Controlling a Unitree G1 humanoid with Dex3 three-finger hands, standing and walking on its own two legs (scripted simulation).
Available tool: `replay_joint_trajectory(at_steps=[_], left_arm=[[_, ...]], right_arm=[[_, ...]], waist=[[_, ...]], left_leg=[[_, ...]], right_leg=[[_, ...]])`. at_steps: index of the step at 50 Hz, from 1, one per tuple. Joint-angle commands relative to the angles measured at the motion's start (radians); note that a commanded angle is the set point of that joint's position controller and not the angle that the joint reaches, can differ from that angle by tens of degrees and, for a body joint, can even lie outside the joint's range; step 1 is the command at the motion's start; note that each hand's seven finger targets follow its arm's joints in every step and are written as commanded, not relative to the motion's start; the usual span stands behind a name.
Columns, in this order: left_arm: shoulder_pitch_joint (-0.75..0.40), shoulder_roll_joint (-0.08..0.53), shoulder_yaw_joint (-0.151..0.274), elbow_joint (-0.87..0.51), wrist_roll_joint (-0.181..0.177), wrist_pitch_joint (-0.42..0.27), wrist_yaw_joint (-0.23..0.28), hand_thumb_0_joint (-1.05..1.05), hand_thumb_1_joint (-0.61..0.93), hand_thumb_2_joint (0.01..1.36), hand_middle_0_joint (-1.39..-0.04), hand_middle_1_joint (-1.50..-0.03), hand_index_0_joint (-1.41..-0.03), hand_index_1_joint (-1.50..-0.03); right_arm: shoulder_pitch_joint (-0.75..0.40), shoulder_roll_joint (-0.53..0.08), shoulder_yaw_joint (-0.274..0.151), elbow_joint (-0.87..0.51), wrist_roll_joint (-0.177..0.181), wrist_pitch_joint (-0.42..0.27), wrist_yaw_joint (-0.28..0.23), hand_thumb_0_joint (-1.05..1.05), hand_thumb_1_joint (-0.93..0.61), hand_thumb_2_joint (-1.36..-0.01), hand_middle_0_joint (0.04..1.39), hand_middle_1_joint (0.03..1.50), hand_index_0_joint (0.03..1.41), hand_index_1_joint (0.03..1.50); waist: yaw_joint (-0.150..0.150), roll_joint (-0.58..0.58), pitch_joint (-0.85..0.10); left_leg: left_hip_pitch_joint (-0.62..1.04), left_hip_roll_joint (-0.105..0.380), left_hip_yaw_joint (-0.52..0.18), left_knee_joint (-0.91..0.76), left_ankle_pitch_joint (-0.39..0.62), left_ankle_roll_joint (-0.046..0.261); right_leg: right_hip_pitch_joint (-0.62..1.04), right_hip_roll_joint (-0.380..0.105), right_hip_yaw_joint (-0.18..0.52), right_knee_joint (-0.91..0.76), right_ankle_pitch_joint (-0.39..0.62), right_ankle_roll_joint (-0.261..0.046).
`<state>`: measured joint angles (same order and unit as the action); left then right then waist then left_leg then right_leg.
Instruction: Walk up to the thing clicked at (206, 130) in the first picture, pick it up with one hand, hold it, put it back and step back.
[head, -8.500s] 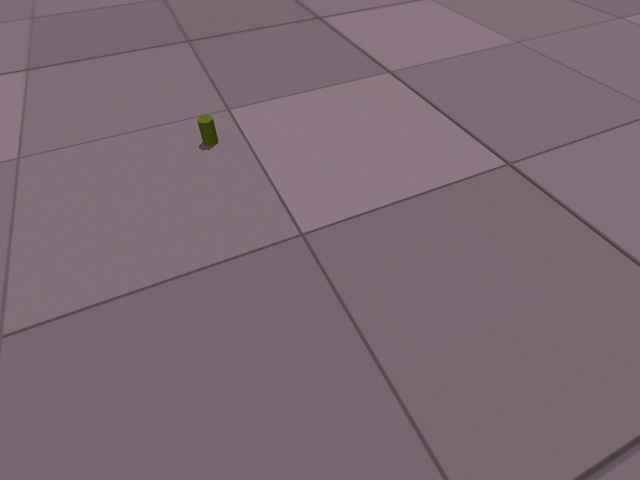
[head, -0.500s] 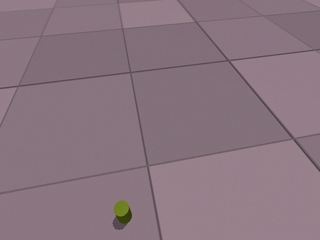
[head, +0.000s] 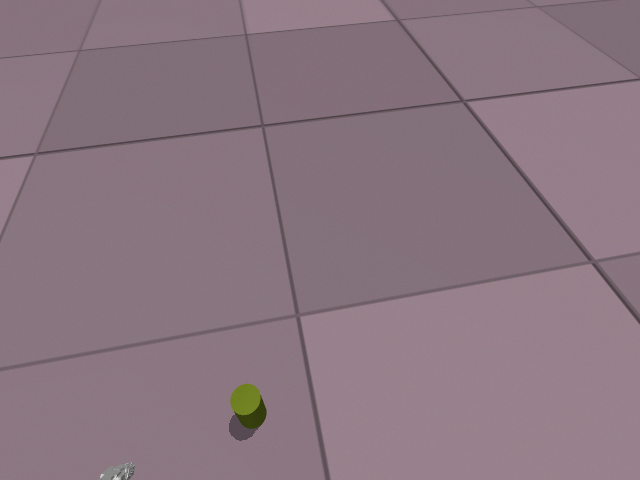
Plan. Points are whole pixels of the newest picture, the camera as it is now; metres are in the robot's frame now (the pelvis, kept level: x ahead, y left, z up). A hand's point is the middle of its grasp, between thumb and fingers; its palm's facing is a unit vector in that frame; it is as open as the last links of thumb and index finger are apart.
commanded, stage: go down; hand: left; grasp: from the side
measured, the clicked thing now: (249, 406) +0.41 +0.23 -0.71
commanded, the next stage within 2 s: none
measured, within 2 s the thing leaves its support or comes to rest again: neither
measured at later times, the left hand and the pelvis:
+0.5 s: hand (144, 477) +0.16 +0.27 -0.18, palm faces +0.05 -0.94 -0.34, open 16.6 cm; pelvis +0.00 +0.01 -0.05, yaw -1 degrees
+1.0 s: hand out of the picture +0.15 +0.29 -0.21, palm faces +0.10 -0.94 -0.32, open 17.5 cm; pelvis -0.01 +0.01 -0.10, yaw -1 degrees
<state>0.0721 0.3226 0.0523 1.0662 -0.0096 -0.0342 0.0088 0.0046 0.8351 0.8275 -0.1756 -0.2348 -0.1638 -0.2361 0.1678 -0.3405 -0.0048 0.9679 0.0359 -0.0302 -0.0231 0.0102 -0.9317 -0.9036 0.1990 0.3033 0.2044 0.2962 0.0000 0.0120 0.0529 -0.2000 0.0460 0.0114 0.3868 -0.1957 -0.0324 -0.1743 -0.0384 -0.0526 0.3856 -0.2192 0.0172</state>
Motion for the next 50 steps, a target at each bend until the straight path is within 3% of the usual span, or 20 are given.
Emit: replay_joint_trajectory(at_steps=[1, 3, 5, 8, 13, 16, 18, 19, 23, 24, 28, 29, 30, 33, 35, 36, 39, 40, 41, 50], left_arm=[[-0.277, 0.291, 0.142, -0.082, 0.052, -0.027, -0.014, 0.000, 0.340, 0.340, -0.008, -0.137, -0.023, -0.120], [-0.092, 0.261, 0.180, -0.015, 0.086, -0.001, -0.027, 0.000, 0.199, 0.275, -0.023, -0.160, -0.039, -0.141], [-0.053, 0.256, 0.198, -0.087, 0.096, 0.019, -0.029, 0.000, 0.105, 0.268, -0.034, -0.189, -0.052, -0.168], [-0.023, 0.230, 0.201, -0.139, 0.092, 0.077, -0.032, 0.000, -0.051, 0.328, -0.032, -0.262, -0.051, -0.244], [-0.055, 0.215, 0.202, -0.296, 0.085, 0.122, -0.034, 0.000, -0.318, 0.133, -0.041, -0.104, -0.042, -0.103], [-0.026, 0.202, 0.207, -0.343, 0.077, 0.133, -0.034, 0.000, -0.455, 0.138, -0.067, -0.162, -0.069, -0.159], [-0.063, 0.218, 0.210, -0.502, 0.072, 0.128, -0.034, 0.000, -0.509, 0.157, -0.071, -0.196, -0.073, -0.193], [0.033, 0.187, 0.207, -0.409, 0.070, 0.146, -0.037, 0.000, -0.547, 0.085, -0.075, -0.137, -0.076, -0.136], [0.064, 0.208, 0.224, -0.595, 0.067, 0.178, -0.039, 0.000, -0.603, 0.034, -0.088, -0.099, -0.086, -0.101], [0.123, 0.201, 0.227, -0.539, 0.068, 0.199, -0.041, 0.000, -0.608, 0.018, -0.094, -0.096, -0.094, -0.094], [0.120, 0.210, 0.230, -0.704, 0.059, 0.231, -0.042, 0.000, -0.611, 0.010, -0.094, -0.079, -0.094, -0.079], [0.197, 0.193, 0.235, -0.593, 0.063, 0.253, -0.043, 0.000, -0.611, 0.007, -0.095, -0.074, -0.094, -0.074], [0.119, 0.218, 0.237, -0.760, 0.056, 0.248, -0.047, 0.000, -0.610, 0.017, -0.091, -0.077, -0.090, -0.078], [0.217, 0.200, 0.251, -0.700, 0.052, 0.274, -0.049, 0.000, -0.611, 0.015, -0.089, -0.070, -0.086, -0.072], [0.152, 0.224, 0.258, -0.855, 0.043, 0.266, -0.055, 0.000, -0.611, 0.010, -0.091, -0.067, -0.088, -0.070], [0.244, 0.192, 0.254, -0.715, 0.042, 0.284, -0.057, 0.000, -0.611, 0.007, -0.093, -0.065, -0.090, -0.068], [0.207, 0.213, 0.274, -0.869, 0.029, 0.266, -0.066, 0.000, -0.611, 0.018, -0.089, -0.068, -0.086, -0.071], [0.270, 0.196, 0.278, -0.757, 0.031, 0.272, -0.070, 0.000, -0.611, 0.009, -0.089, -0.062, -0.087, -0.065], [0.222, 0.226, 0.296, -0.846, 0.024, 0.256, -0.075, 0.000, -0.611, 0.013, -0.091, -0.060, -0.086, -0.065], [0.290, 0.253, 0.364, -0.845, -0.009, 0.167, -0.119, 0.000, -0.563, 0.030, -0.080, -0.053, -0.076, -0.058]], right_arm=[[0.043, -0.116, -0.061, -0.190, 0.000, -0.034, -0.028, 0.000, -1.000, -0.926, 0.199, 0.300, 0.199, 0.300], [0.083, -0.102, -0.077, -0.223, -0.017, -0.038, -0.019, 0.000, -0.982, -0.919, 0.199, 0.300, 0.200, 0.300], [0.090, -0.092, -0.083, -0.273, -0.013, -0.040, -0.016, 0.000, -0.969, -0.914, 0.199, 0.300, 0.200, 0.300], [0.077, -0.085, -0.087, -0.321, -0.008, -0.043, -0.014, 0.000, -0.941, -0.906, 0.199, 0.300, 0.200, 0.300], [0.070, -0.073, -0.085, -0.378, -0.010, -0.062, -0.011, 0.000, -0.870, -0.891, 0.199, 0.300, 0.200, 0.300], [0.080, -0.069, -0.082, -0.397, -0.012, -0.082, -0.015, 0.000, -0.875, -0.891, 0.199, 0.300, 0.200, 0.300], [0.076, -0.069, -0.090, -0.428, -0.012, -0.097, -0.020, 0.000, -0.878, -0.892, 0.199, 0.300, 0.200, 0.300], [0.084, -0.067, -0.084, -0.419, -0.012, -0.101, -0.021, 0.000, -0.860, -0.887, 0.200, 0.300, 0.200, 0.300], [0.079, -0.070, -0.089, -0.455, -0.014, -0.119, -0.033, 0.000, -0.860, -0.887, 0.200, 0.300, 0.200, 0.300], [0.091, -0.069, -0.083, -0.442, -0.015, -0.120, -0.037, 0.000, -0.856, -0.885, 0.200, 0.300, 0.200, 0.300], [0.070, -0.063, -0.082, -0.482, -0.019, -0.133, -0.051, 0.000, -0.855, -0.884, 0.200, 0.300, 0.200, 0.300], [0.074, -0.055, -0.071, -0.470, -0.020, -0.135, -0.054, 0.000, -0.855, -0.884, 0.200, 0.300, 0.200, 0.300], [0.073, -0.059, -0.080, -0.489, -0.021, -0.140, -0.056, 0.000, -0.859, -0.886, 0.200, 0.300, 0.200, 0.300], [0.074, -0.048, -0.069, -0.490, -0.025, -0.150, -0.063, 0.000, -0.863, -0.888, 0.200, 0.300, 0.199, 0.300], [0.059, -0.049, -0.076, -0.528, -0.027, -0.161, -0.068, 0.000, -0.879, -0.891, 0.200, 0.300, 0.199, 0.300], [0.070, -0.047, -0.068, -0.508, -0.026, -0.159, -0.071, 0.000, -0.885, -0.893, 0.199, 0.300, 0.199, 0.300], [0.053, -0.040, -0.070, -0.546, -0.029, -0.172, -0.072, 0.000, -0.889, -0.894, 0.199, 0.300, 0.199, 0.300], [0.072, -0.043, -0.073, -0.519, -0.032, -0.172, -0.073, 0.000, -0.886, -0.893, 0.199, 0.300, 0.199, 0.300], [0.065, -0.041, -0.072, -0.530, -0.032, -0.175, -0.073, 0.000, -0.894, -0.896, 0.199, 0.300, 0.199, 0.300], [0.051, -0.045, -0.079, -0.544, -0.038, -0.194, -0.061, 0.000, -0.925, -0.904, 0.199, 0.300, 0.199, 0.300]], waist=[[-0.028, -0.074, -0.169], [0.014, -0.015, -0.237], [0.032, 0.028, -0.295], [0.015, 0.011, -0.263], [-0.009, 0.013, -0.264], [-0.024, 0.013, -0.263], [-0.021, 0.036, -0.323], [-0.034, 0.024, -0.284], [-0.025, 0.053, -0.364], [-0.035, 0.033, -0.341], [-0.025, 0.068, -0.358], [-0.040, 0.031, -0.320], [-0.032, 0.069, -0.365], [-0.033, 0.057, -0.335], [-0.031, 0.090, -0.388], [-0.049, 0.050, -0.343], [-0.032, 0.074, -0.396], [-0.046, 0.043, -0.370], [-0.038, 0.060, -0.407], [-0.013, 0.075, -0.426]], left_leg=[[-0.075, -0.048, 0.040, 0.082, 0.059, 0.048], [-0.130, -0.063, 0.039, 0.137, 0.087, 0.040], [-0.122, -0.067, 0.040, 0.151, 0.134, 0.031], [-0.148, -0.059, 0.030, 0.159, 0.125, 0.032], [-0.207, -0.039, 0.021, 0.243, 0.089, 0.028], [-0.261, -0.033, 0.013, 0.298, 0.037, 0.030], [-0.262, -0.030, 0.007, 0.332, 0.052, 0.027], [-0.294, -0.030, 0.007, 0.347, 0.019, 0.029], [-0.295, -0.020, -0.006, 0.401, 0.089, 0.025], [-0.315, -0.019, -0.009, 0.416, 0.089, 0.028], [-0.352, -0.020, -0.010, 0.457, 0.082, 0.026], [-0.380, -0.017, -0.014, 0.465, 0.061, 0.029], [-0.370, -0.015, -0.017, 0.475, 0.079, 0.027], [-0.420, -0.016, -0.023, 0.500, 0.029, 0.030], [-0.415, -0.015, -0.024, 0.524, 0.055, 0.029], [-0.446, -0.014, -0.027, 0.530, 0.031, 0.033], [-0.464, -0.017, -0.026, 0.568, 0.050, 0.034], [-0.484, -0.017, -0.025, 0.582, 0.033, 0.036], [-0.495, -0.017, -0.028, 0.599, 0.049, 0.037], [-0.592, -0.016, -0.037, 0.673, 0.002, 0.037]], right_leg=[[-0.099, 0.026, 0.010, 0.047, 0.096, -0.023], [-0.102, 0.021, 0.016, 0.109, 0.114, -0.030], [-0.085, 0.025, 0.018, 0.135, 0.144, -0.034], [-0.126, 0.033, 0.009, 0.140, 0.123, -0.034], [-0.244, 0.044, 0.001, 0.229, 0.071, -0.033], [-0.305, 0.043, 0.001, 0.282, 0.025, -0.030], [-0.328, 0.042, 0.001, 0.321, 0.036, -0.031], [-0.354, 0.040, 0.003, 0.332, 0.010, -0.028], [-0.375, 0.040, -0.001, 0.396, 0.063, -0.028], [-0.385, 0.041, -0.003, 0.405, 0.065, -0.026], [-0.415, 0.037, -0.004, 0.441, 0.058, -0.024], [-0.441, 0.041, -0.006, 0.449, 0.037, -0.023], [-0.440, 0.038, -0.005, 0.464, 0.049, -0.025], [-0.473, 0.037, -0.005, 0.483, 0.005, -0.025], [-0.486, 0.037, -0.007, 0.506, 0.029, -0.024], [-0.510, 0.041, -0.009, 0.512, 0.006, -0.024], [-0.518, 0.037, -0.004, 0.541, 0.032, -0.025], [-0.528, 0.038, -0.003, 0.545, 0.019, -0.023], [-0.533, 0.037, -0.003, 0.561, 0.035, -0.023], [-0.633, 0.037, 0.000, 0.656, -0.028, -0.031]])
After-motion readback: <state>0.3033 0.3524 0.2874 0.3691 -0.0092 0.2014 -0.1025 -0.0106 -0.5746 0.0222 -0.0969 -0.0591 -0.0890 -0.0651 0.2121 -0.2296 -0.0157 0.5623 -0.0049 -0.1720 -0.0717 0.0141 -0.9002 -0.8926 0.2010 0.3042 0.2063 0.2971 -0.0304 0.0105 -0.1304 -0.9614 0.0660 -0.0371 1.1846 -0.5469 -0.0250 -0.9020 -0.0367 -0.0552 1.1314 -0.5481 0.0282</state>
